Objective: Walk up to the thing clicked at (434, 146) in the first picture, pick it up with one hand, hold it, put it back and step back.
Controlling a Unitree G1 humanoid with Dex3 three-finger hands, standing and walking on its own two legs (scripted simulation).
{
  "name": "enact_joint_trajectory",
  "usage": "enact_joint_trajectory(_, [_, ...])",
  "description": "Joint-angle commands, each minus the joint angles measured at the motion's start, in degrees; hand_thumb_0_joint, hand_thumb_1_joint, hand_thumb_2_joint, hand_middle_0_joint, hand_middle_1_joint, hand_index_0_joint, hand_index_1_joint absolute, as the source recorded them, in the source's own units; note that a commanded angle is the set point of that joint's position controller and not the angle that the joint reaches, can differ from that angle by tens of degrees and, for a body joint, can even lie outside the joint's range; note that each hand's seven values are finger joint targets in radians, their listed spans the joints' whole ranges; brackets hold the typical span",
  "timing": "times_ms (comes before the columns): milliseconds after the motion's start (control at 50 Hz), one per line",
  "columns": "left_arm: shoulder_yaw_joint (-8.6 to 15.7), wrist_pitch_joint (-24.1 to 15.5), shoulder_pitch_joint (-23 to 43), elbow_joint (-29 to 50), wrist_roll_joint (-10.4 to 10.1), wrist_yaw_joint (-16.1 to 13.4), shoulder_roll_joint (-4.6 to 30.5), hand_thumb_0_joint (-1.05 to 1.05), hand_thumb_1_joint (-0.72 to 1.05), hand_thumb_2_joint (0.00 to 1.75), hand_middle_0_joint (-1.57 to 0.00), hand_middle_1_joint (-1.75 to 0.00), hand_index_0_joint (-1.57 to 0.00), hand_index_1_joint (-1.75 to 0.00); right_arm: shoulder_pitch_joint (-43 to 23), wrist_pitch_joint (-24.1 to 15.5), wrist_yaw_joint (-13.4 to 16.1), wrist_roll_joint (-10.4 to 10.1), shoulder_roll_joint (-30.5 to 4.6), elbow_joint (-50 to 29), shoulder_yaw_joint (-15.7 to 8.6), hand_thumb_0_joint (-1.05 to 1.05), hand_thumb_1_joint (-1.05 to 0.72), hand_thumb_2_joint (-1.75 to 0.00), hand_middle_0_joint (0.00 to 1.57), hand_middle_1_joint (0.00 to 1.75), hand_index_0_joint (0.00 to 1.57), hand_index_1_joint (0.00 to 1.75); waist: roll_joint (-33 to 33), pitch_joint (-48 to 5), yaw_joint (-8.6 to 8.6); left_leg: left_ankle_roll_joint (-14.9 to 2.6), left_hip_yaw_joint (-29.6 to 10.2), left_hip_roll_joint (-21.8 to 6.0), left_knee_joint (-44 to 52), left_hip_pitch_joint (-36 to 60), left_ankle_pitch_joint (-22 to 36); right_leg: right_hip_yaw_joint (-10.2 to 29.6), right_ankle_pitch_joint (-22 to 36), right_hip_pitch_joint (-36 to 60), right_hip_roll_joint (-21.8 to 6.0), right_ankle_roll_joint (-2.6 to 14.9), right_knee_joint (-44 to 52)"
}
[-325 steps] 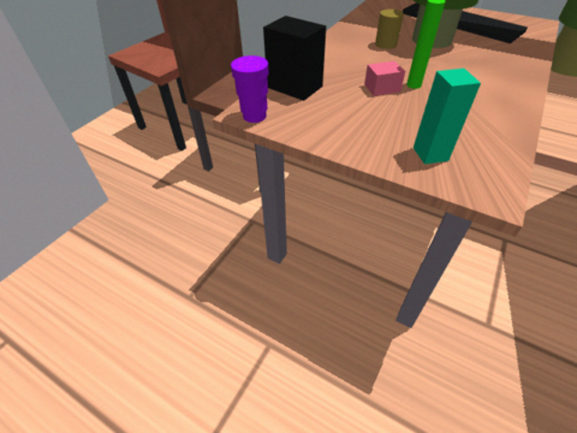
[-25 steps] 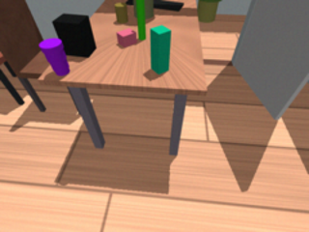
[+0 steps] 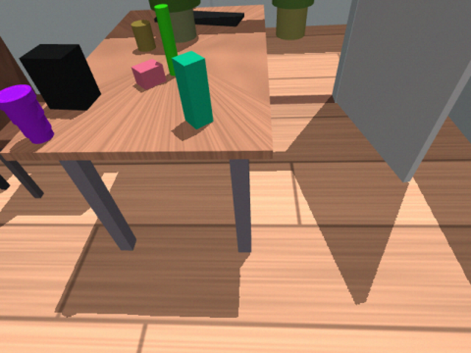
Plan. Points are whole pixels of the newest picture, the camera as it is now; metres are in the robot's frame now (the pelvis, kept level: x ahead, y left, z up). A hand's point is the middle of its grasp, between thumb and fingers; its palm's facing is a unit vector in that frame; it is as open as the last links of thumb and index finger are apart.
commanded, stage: walk up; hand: left
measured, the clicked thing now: (194, 92) +0.75 +0.18 +0.06
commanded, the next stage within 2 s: none
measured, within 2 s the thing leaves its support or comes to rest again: neither
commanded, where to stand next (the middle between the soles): +0.30 -0.03 m, yaw +1 degrees
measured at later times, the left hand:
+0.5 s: hand (139, 286) +0.28 +0.25 -0.13, palm faces -0.10 -0.93 -0.35, open 7.3 cm
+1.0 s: hand (169, 262) +0.35 +0.21 -0.15, palm faces -0.01 -0.92 -0.38, open 7.3 cm
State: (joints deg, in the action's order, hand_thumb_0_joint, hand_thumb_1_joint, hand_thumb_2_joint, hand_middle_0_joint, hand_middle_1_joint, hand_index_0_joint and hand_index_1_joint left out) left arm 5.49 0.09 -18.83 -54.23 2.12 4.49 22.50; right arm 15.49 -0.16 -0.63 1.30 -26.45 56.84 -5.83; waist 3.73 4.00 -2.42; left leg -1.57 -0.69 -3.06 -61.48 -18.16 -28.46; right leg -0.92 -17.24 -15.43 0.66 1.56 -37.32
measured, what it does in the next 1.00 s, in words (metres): walks ahead: left foot, then right foot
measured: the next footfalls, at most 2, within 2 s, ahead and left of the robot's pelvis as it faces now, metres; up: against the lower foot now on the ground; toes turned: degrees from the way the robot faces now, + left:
left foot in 0.26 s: +0.20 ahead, +0.12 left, +0.00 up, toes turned +3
right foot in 0.64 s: +0.34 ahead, -0.20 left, +0.00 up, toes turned -4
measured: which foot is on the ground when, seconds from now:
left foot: up 0.00-0.24, down 0.26-0.66, up 0.68-0.98, down 1.00-1.00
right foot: down 0.00-0.28, up 0.30-0.62, down 0.64-1.00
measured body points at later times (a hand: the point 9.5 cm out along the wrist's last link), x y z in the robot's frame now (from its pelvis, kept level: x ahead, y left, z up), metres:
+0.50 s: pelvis +0.17 -0.02 +0.01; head +0.19 +0.00 +0.46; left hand +0.28 +0.30 -0.10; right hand +0.17 -0.34 -0.08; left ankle +0.16 +0.12 -0.72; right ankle +0.21 -0.17 -0.67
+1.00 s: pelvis +0.22 -0.05 -0.01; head +0.26 -0.06 +0.43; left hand +0.35 +0.25 -0.12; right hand +0.29 -0.38 -0.13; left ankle +0.23 +0.06 -0.72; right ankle +0.30 -0.20 -0.72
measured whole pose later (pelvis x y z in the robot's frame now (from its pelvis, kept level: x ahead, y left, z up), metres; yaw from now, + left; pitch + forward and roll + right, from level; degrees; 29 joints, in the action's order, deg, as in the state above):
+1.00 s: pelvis +0.22 -0.05 -0.01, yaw +1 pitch -2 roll +0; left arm 1.9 -0.6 -6.8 -50.8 0.6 -0.3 21.4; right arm 13.1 1.3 -0.7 0.8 -23.4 52.1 -2.7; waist 0.8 7.0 0.2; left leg -1.6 1.1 -0.9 -46.9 -20.7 -26.0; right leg -2.6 -15.5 -25.6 -3.8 -0.6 -43.1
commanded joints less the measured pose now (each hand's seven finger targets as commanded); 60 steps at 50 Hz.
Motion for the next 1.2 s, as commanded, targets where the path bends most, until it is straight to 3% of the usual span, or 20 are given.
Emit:
enact_joint_trajectory(0, [3.4, -2.5, 3.1, 6.2, -1.1, -1.9, 16.4, 0.00, 0.90, 0.90, -0.20, -0.30, -0.20, -0.30, 3.2, -2.7, -0.1, -0.9, -9.9, -5.0, -1.5, 0.00, -0.90, -0.90, 0.20, 0.30, 0.20, 0.30, -12.2, 5.4, 2.34, -0.32, -2.8, -3.0, -0.1, -10.8, 6.9, 23.6, -18.8, -0.5, -13.6, 9.79, 27.0])
enact_joint_trajectory(160, [2.6, -3.7, 1.6, 9.3, -1.0, -2.0, 15.8, 0.00, 0.90, 0.90, -0.20, -0.30, -0.20, -0.30, 0.8, -4.1, -1.6, 0.2, -8.1, -10.0, -1.5, 0.00, -0.90, -0.90, 0.20, 0.30, 0.20, 0.30, -8.2, 1.9, 1.35, 0.68, 1.3, -2.1, 22.8, -0.9, 11.2, 14.5, -4.3, -0.8, -13.1, 10.92, 21.4])
enact_joint_trajectory(220, [1.7, -3.0, 3.7, 10.9, -1.0, -1.8, 13.5, 0.00, 0.90, 0.90, -0.20, -0.30, -0.20, -0.30, 10.3, -5.3, -0.3, 0.1, -7.7, -7.9, -2.4, 0.00, -0.90, -0.90, 0.20, 0.30, 0.20, 0.30, -3.4, -2.7, 6.67, 0.11, 5.9, 2.1, 33.9, 16.4, 18.3, 7.1, 5.9, -6.2, -7.8, 7.54, 5.7])
enact_joint_trajectory(240, [0.7, -2.9, 1.0, 11.1, -1.0, -1.7, 10.4, 0.00, 0.90, 0.90, -0.20, -0.30, -0.20, -0.30, 15.3, -5.9, 0.5, 0.5, -11.2, -6.9, -3.6, 0.00, -0.90, -0.90, 0.20, 0.30, 0.20, 0.30, 6.5, -6.2, 8.69, -1.80, -1.7, -2.3, 38.4, 23.9, 11.7, 3.1, 6.8, -10.8, -3.1, 5.44, -9.5])
enact_joint_trajectory(260, [-0.2, -2.7, -2.4, 11.5, -1.4, -1.7, 6.4, 0.00, 0.90, 0.90, -0.20, -0.30, -0.20, -0.30, 15.4, -6.4, 1.0, 1.3, -15.4, -8.5, -4.4, 0.00, -0.90, -0.90, 0.20, 0.30, 0.20, 0.30, 15.2, -5.8, 6.99, -6.61, -26.9, -16.4, 43.7, 28.6, 3.4, 1.7, -11.0, -23.9, 4.7, 1.76, -22.0])
enact_joint_trajectory(300, [1.7, -1.6, -1.4, 9.9, -0.5, -2.7, 14.5, 0.00, 0.90, 0.90, -0.20, -0.30, -0.20, -0.30, 9.3, -6.2, 0.9, -0.8, -16.9, -10.9, -4.5, 0.00, -0.90, -0.90, 0.20, 0.30, 0.20, 0.30, 4.1, 0.4, 4.83, -15.62, -38.3, -25.5, 49.2, 17.3, -6.5, 8.8, -13.5, -24.5, -1.1, 1.47, -29.4])
enact_joint_trajectory(380, [1.9, -2.1, -0.8, 8.6, -1.2, -2.0, 12.5, 0.00, 0.90, 0.90, -0.20, -0.30, -0.20, -0.30, 8.4, -7.0, 1.2, -1.0, -11.6, -11.8, -2.2, 0.00, -0.90, -0.90, 0.20, 0.30, 0.20, 0.30, 1.6, 2.0, 3.06, -10.36, -12.2, -15.2, 43.0, 12.4, 29.5, 9.2, -5.0, -18.8, -3.1, 0.43, -25.1])
enact_joint_trajectory(520, [1.0, -2.0, 3.9, 10.2, -1.9, -1.2, 8.4, 0.00, 0.90, 0.90, -0.20, -0.30, -0.20, -0.30, 4.6, -5.7, 1.0, -0.5, -11.3, -14.2, -1.0, 0.00, -0.90, -0.90, 0.20, 0.30, 0.20, 0.30, 8.0, 1.4, 2.33, -9.20, 0.9, -11.0, 36.3, 3.2, 46.4, -0.4, 4.9, -4.2, -3.4, -0.47, -3.7])
enact_joint_trajectory(580, [1.7, -2.7, -1.0, 5.9, -1.7, -2.5, 10.0, 0.00, 0.90, 0.90, -0.20, -0.30, -0.20, -0.30, 3.0, -3.9, 1.3, -1.6, -8.7, -14.3, 0.3, 0.00, -0.90, -0.90, 0.20, 0.30, 0.20, 0.30, 0.7, -3.9, -0.29, -5.18, 3.9, -6.0, 23.5, -3.1, 32.4, -2.7, 16.7, 10.9, 0.2, 0.18, 5.2])
enact_joint_trajectory(600, [2.4, -3.1, -2.7, 5.3, -1.5, -3.1, 12.6, 0.00, 0.90, 0.90, -0.20, -0.30, -0.20, -0.30, 5.0, -3.4, 1.3, -1.9, -6.0, -14.2, 1.3, 0.00, -0.90, -0.90, 0.20, 0.30, 0.20, 0.30, -6.4, -6.7, -1.58, -3.45, 5.2, -3.6, 14.8, -5.6, 23.5, -0.4, 18.0, 15.7, -1.6, 1.16, 7.6])
enact_joint_trajectory(620, [3.3, -3.5, -3.5, 5.8, -1.2, -3.7, 15.8, 0.00, 0.90, 0.90, -0.20, -0.30, -0.20, -0.30, 8.0, -3.1, 1.3, -2.2, -3.5, -14.4, 2.3, 0.00, -0.90, -0.90, 0.20, 0.30, 0.20, 0.30, -16.0, -10.4, -1.72, -1.52, 6.0, 0.2, 4.9, -10.7, 7.8, 12.7, 22.5, 19.4, -11.1, 4.76, 10.3])
enact_joint_trajectory(640, [2.5, -3.8, -0.5, 8.0, -1.4, -4.2, 16.1, 0.00, 0.90, 0.90, -0.20, -0.30, -0.20, -0.30, 11.4, -1.9, 1.6, -2.1, -2.1, -13.2, 3.0, 0.00, -0.90, -0.90, 0.20, 0.30, 0.20, 0.30, -15.2, -10.6, 0.66, -0.05, -1.1, 2.3, 1.8, -8.9, -4.3, 28.4, 18.5, 13.1, -21.8, 7.59, 16.2])
enact_joint_trajectory(660, [2.3, -3.5, 4.0, 8.7, -1.7, -4.3, 17.7, 0.00, 0.90, 0.90, -0.20, -0.30, -0.20, -0.30, 9.5, -1.0, 2.3, -2.0, -7.4, -12.0, 1.1, 0.00, -0.90, -0.90, 0.20, 0.30, 0.20, 0.30, -13.6, -8.7, 0.70, -0.01, -2.2, 0.3, -0.9, -6.2, -6.8, 29.3, 14.5, 7.1, -22.8, 13.27, 15.9])
enact_joint_trajectory(740, [1.2, -2.6, 11.4, 8.3, -1.6, -5.1, 15.2, 0.00, 0.90, 0.90, -0.20, -0.30, -0.20, -0.30, 9.7, -0.3, 2.2, -2.2, -7.9, -7.4, 0.9, 0.00, -0.90, -0.90, 0.20, 0.30, 0.20, 0.30, -15.3, -4.2, 3.56, 0.20, -1.9, -1.2, 3.1, -5.3, -3.2, 15.1, 7.9, -2.0, -15.1, 9.48, 13.6])
enact_joint_trajectory(900, [1.7, -2.2, 11.2, 7.1, -1.3, -6.1, 16.2, 0.00, 0.90, 0.90, -0.20, -0.30, -0.20, -0.30, 2.9, 1.0, 1.1, -0.3, -7.6, -7.0, 0.1, 0.00, -0.90, -0.90, 0.20, 0.30, 0.20, 0.30, -15.6, -6.2, 1.69, 0.17, 1.0, 1.0, 10.4, -4.1, -0.2, 16.5, 17.8, -2.5, -18.8, 11.90, 10.3])
enact_joint_trajectory(980, [0.7, -1.2, 15.2, 7.4, -1.7, -6.3, 14.6, 0.00, 0.90, 0.90, -0.20, -0.30, -0.20, -0.30, 5.3, 0.6, 0.3, 0.7, -7.9, -5.7, -1.0, 0.00, -0.90, -0.90, 0.20, 0.30, 0.20, 0.30, -10.2, -7.1, 4.89, -1.35, 1.6, 2.2, 23.5, 5.2, 8.3, 12.5, 5.9, -9.9, -16.4, 7.46, 4.6])
enact_joint_trajectory(1040, [0.0, -0.4, 14.2, 6.1, -2.5, -7.3, 11.5, 0.00, 0.90, 0.90, -0.20, -0.30, -0.20, -0.30, -2.8, 0.1, 0.2, 0.9, -16.0, -8.8, -2.6, 0.00, -0.90, -0.90, 0.20, 0.30, 0.20, 0.30, 12.0, -3.1, 4.43, -12.13, -27.6, -16.8, 43.2, -1.7, 8.0, 1.1, -18.0, -15.3, -0.4, 0.54, -19.9])
enact_joint_trajectory(1080, [0.5, -0.5, 12.4, 4.2, -2.2, -7.3, 13.2, 0.00, 0.90, 0.90, -0.20, -0.30, -0.20, -0.30, -5.5, -0.1, 0.4, 0.9, -12.9, -9.4, -1.9, 0.00, -0.90, -0.90, 0.20, 0.30, 0.20, 0.30, 6.9, -0.3, 2.80, -14.24, -23.4, -15.6, 40.5, -4.0, 16.7, 4.6, -17.3, -12.3, -1.5, 0.52, -24.2])
enact_joint_trajectory(1120, [0.1, -0.8, 10.6, 2.8, -2.8, -6.8, 11.6, 0.00, 0.90, 0.90, -0.20, -0.30, -0.20, -0.30, -6.8, -0.6, 1.1, 0.7, -9.3, -9.6, -0.5, 0.00, -0.90, -0.90, 0.20, 0.30, 0.20, 0.30, 4.1, -1.6, 1.79, -10.28, -13.2, -9.4, 35.4, 1.4, 31.7, 4.8, -13.3, -13.3, -0.5, 0.45, -22.6])
enact_joint_trajectory(1180, [-0.6, -1.2, 10.8, 2.2, -2.4, -6.1, 10.4, 0.00, 0.90, 0.90, -0.20, -0.30, -0.20, -0.30, -4.5, -1.0, 1.2, 0.1, -9.5, -8.0, -0.3, 0.00, -0.90, -0.90, 0.20, 0.30, 0.20, 0.30, 5.3, -5.2, 2.55, -8.60, -12.4, -9.2, 33.9, 9.1, 32.4, 1.9, -10.2, -10.4, -1.6, -0.70, -12.2])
